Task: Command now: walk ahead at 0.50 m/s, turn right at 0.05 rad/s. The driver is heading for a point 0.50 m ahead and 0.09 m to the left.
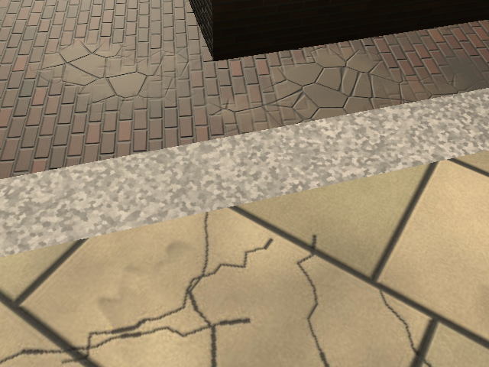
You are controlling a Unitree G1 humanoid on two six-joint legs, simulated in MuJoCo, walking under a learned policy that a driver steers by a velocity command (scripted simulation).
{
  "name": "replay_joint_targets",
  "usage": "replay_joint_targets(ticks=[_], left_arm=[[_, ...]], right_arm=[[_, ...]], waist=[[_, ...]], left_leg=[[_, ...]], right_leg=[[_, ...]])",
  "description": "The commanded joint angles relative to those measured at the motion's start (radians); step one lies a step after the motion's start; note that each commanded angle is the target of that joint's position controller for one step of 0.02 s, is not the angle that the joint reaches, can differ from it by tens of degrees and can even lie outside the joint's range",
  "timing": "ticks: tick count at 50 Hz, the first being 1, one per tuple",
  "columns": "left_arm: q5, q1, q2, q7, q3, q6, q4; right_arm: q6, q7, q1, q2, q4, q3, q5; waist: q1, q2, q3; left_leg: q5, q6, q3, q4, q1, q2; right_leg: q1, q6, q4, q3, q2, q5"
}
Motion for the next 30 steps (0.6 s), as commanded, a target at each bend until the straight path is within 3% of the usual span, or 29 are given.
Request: replay_joint_targets(ticks=[1, 3, 5, 7, 8, 9, 10, 11, 12, 14, 15, 16, 17, 20, 24, 27, 30], left_arm=[[-0.007, -0.11, 0.039, -0.01, 0.005, -0.021, -0.084], [-0.011, -0.162, 0.045, -0.019, 0.007, -0.027, -0.104], [-0.011, -0.176, 0.06, -0.028, 0.013, -0.036, -0.119], [-0.008, -0.103, 0.091, -0.029, 0.028, -0.044, -0.103], [-0.003, 0.008, 0.124, -0.022, 0.048, -0.046, -0.07], [0.012, 0.17, 0.178, -0.01, 0.069, -0.046, -0.039], [0.031, 0.298, 0.275, 0.001, 0.091, -0.036, -0.025], [0.02, 0.324, 0.233, -0.002, 0.081, -0.027, -0.012], [0.009, 0.269, 0.164, -0.001, 0.06, -0.025, -0.011], [0.007, 0.145, 0.098, -0.003, 0.036, -0.028, -0.008], [0.013, 0.099, 0.069, -0.006, 0.029, -0.035, -0.005], [0.019, 0.074, 0.074, -0.007, 0.032, -0.042, 0.002], [0.018, 0.06, 0.072, -0.007, 0.036, -0.051, 0.01], [0.022, 0.062, 0.098, 0.001, 0.048, -0.062, 0.04], [0.018, 0.087, 0.13, 0.015, 0.058, -0.053, 0.069], [0.008, 0.138, 0.158, 0.022, 0.067, -0.039, 0.095], [-0.009, 0.164, 0.176, 0.024, 0.071, -0.011, 0.125]], right_arm=[[-0.008, -0.007, -0.006, -0.183, -0.043, -0.044, 0.01], [0.002, -0.008, 0.028, -0.184, -0.022, -0.045, 0.015], [0.014, -0.013, 0.036, -0.193, -0.01, -0.048, 0.018], [0.024, -0.019, 0.012, -0.214, -0.009, -0.056, 0.019], [0.026, -0.021, 0.0, -0.204, -0.012, -0.051, 0.018], [0.023, -0.02, -0.013, -0.159, -0.028, -0.034, 0.005], [0.008, -0.02, 0.068, -0.054, -0.059, -0.002, -0.009], [-0.008, -0.016, 0.104, -0.075, -0.052, -0.002, 0.015], [-0.009, -0.015, 0.029, -0.167, -0.056, -0.03, 0.037], [0.002, -0.018, -0.069, -0.157, -0.077, -0.035, 0.024], [0.017, -0.02, -0.067, -0.144, -0.073, -0.041, 0.016], [0.03, -0.018, -0.04, -0.12, -0.069, -0.039, 0.019], [0.041, -0.018, -0.032, -0.098, -0.066, -0.036, 0.02], [0.056, -0.02, -0.08, -0.085, -0.091, -0.039, 0.014], [0.046, 0.004, -0.186, -0.061, -0.123, -0.029, 0.012], [0.044, 0.023, -0.296, -0.049, -0.166, -0.02, 0.011], [0.04, 0.037, -0.346, -0.052, -0.208, -0.021, -0.001]], waist=[[-0.005, 0.111, 0.021], [-0.019, 0.111, 0.039], [-0.002, 0.119, 0.047], [0.055, 0.132, 0.013], [0.114, 0.119, -0.055], [0.189, 0.088, -0.184], [0.191, -0.131, -0.35], [0.19, -0.253, -0.43], [0.193, -0.14, -0.262], [0.14, -0.059, -0.087], [0.109, -0.064, -0.039], [0.081, -0.094, -0.028], [0.069, -0.082, -0.017], [0.06, -0.03, 0.012], [0.094, -0.008, 0.035], [0.138, 0.01, 0.07], [0.137, 0.003, 0.083]], left_leg=[[0.227, 0.155, -0.13, -0.102, -0.024, 0.243], [0.226, 0.15, -0.15, -0.079, 0.012, 0.265], [0.251, 0.138, -0.184, -0.039, 0.055, 0.289], [0.357, 0.115, -0.197, 0.044, 0.065, 0.289], [0.465, 0.091, -0.167, 0.163, 0.033, 0.247], [0.384, 0.055, -0.129, 0.384, -0.098, 0.192], [-0.022, -0.018, -0.044, 0.763, -0.453, 0.054], [-0.392, -0.03, -0.134, 0.952, -0.616, 0.023], [-0.332, -0.029, -0.156, 1.03, -0.696, 0.081], [-0.178, -0.03, -0.117, 0.972, -0.663, 0.151], [-0.126, -0.03, -0.124, 0.93, -0.615, 0.176], [-0.094, -0.037, -0.125, 0.916, -0.559, 0.188], [-0.076, -0.044, -0.122, 0.906, -0.542, 0.193], [0.031, -0.058, -0.136, 0.83, -0.596, 0.195], [0.229, -0.05, -0.09, 0.591, -0.581, 0.182], [0.256, -0.031, -0.039, 0.466, -0.586, 0.171], [0.177, -0.003, 0.003, 0.367, -0.545, 0.126]], right_leg=[[0.052, 0.003, -0.128, -0.033, 0.027, 0.125], [0.059, -0.008, -0.177, -0.029, 0.039, 0.115], [0.077, -0.027, -0.225, -0.019, 0.051, 0.059], [0.203, -0.05, -0.272, -0.033, 0.075, 0.01], [0.376, -0.074, -0.301, -0.051, 0.092, 0.017], [0.646, -0.12, -0.254, 0.022, 0.001, 0.044], [1.034, -0.234, -0.255, 0.374, -0.26, -0.005], [1.065, -0.312, -0.392, 0.663, -0.344, -0.195], [0.941, -0.267, -0.423, 0.544, -0.303, -0.292], [0.679, -0.214, -0.49, 0.313, -0.221, -0.219], [0.585, -0.195, -0.532, 0.227, -0.182, -0.157], [0.52, -0.197, -0.565, 0.175, -0.177, -0.11], [0.488, -0.203, -0.588, 0.128, -0.174, -0.048], [0.488, -0.208, -0.615, 0.009, -0.173, 0.083], [0.528, -0.182, -0.625, -0.129, -0.144, 0.133], [0.594, -0.174, -0.622, -0.176, -0.169, 0.134], [0.662, -0.155, -0.523, -0.204, -0.182, 0.404]])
